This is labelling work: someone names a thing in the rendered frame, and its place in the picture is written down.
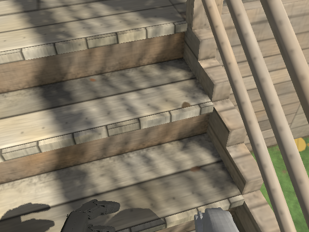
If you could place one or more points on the robot left hand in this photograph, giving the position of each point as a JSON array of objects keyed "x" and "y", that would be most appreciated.
[{"x": 77, "y": 221}]

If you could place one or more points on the right robot thigh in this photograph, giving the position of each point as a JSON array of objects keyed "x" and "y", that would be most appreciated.
[{"x": 214, "y": 220}]

